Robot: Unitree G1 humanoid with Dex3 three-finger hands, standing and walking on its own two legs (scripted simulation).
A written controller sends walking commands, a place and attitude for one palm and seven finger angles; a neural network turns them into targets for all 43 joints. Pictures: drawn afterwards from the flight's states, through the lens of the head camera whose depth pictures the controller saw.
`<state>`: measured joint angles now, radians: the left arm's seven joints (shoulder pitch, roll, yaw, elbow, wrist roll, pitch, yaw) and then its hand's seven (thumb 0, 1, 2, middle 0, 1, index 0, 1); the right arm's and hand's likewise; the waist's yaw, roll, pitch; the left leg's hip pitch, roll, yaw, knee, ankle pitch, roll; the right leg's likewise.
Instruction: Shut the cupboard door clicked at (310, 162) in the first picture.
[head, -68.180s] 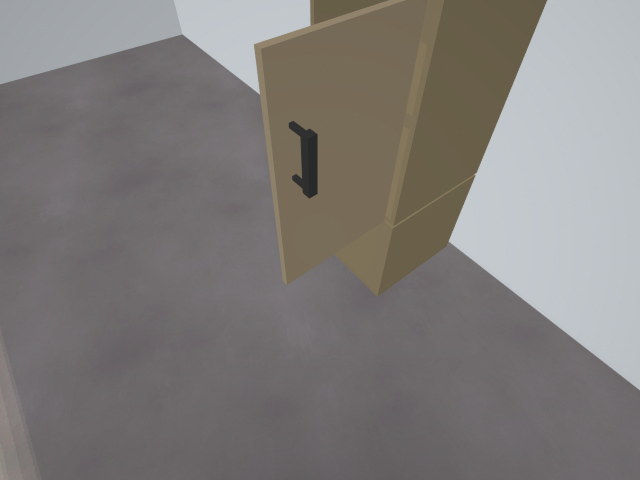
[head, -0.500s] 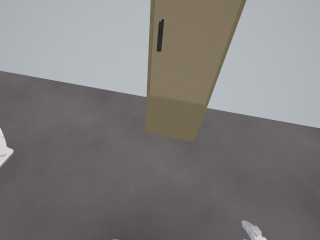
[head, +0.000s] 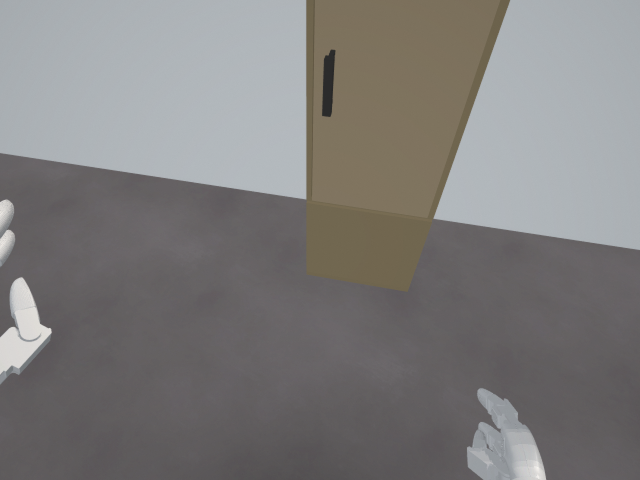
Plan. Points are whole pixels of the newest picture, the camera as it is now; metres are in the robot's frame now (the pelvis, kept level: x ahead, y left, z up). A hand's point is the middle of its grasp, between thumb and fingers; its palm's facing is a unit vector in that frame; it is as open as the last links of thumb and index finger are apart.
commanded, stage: stop stepping back and stand still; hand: left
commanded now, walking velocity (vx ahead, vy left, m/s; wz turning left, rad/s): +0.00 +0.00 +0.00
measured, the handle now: (329, 83) +0.91 +0.03 +0.05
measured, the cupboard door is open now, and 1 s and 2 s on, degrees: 0 0 0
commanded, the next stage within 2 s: let the arm hang, fingers relaxed in 0.14 s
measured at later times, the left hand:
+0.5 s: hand out of the picture +0.08 +0.20 -0.15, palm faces -0.05 -0.97 -0.22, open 7.4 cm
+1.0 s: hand out of the picture -0.07 +0.20 -0.16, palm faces +0.02 -0.98 -0.20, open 7.4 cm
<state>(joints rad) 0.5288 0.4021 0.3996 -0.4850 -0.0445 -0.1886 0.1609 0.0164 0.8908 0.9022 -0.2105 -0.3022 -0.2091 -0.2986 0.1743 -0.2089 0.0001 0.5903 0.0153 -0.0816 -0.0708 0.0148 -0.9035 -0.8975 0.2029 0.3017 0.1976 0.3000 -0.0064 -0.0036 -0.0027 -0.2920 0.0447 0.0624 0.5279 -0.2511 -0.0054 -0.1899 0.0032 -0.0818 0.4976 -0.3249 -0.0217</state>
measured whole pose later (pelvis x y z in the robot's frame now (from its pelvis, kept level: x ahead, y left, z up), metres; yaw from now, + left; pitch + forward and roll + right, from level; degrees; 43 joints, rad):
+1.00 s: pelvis -0.02 +0.03 +0.01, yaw +0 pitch -2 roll +0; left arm 0.34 0.14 0.00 1.17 0.01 0.01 0.03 0.00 0.91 0.90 -0.20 -0.30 -0.20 -0.30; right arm 0.31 -0.13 0.00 1.13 -0.01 0.02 -0.02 0.01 -0.91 -0.90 0.20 0.30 0.20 0.30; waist 0.00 0.02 0.04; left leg -0.21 0.00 0.09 0.39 -0.16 0.04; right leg -0.13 -0.04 -0.06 0.40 -0.24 0.02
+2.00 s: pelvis -0.01 +0.03 +0.01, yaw +0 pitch -2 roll +0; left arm 0.22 0.22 0.01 1.14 0.01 -0.01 0.01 0.00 0.91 0.90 -0.20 -0.30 -0.20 -0.30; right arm 0.20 -0.24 -0.01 1.12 -0.01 0.00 -0.01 0.01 -0.91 -0.90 0.20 0.30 0.20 0.30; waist 0.00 0.01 0.05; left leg -0.16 0.00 0.08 0.35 -0.16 0.03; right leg -0.06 -0.03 -0.07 0.33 -0.23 0.01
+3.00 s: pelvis +0.02 +0.01 +0.01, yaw +0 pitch -1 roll +0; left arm 0.19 0.24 0.01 1.14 0.01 -0.01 0.01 0.00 0.91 0.90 -0.20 -0.30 -0.20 -0.30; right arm 0.17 -0.26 0.00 1.12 -0.01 0.00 -0.02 0.01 -0.90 -0.90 0.20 0.30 0.20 0.30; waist 0.00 0.01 0.05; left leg -0.12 0.01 0.07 0.32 -0.18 0.01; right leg -0.02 -0.02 -0.08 0.29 -0.25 -0.01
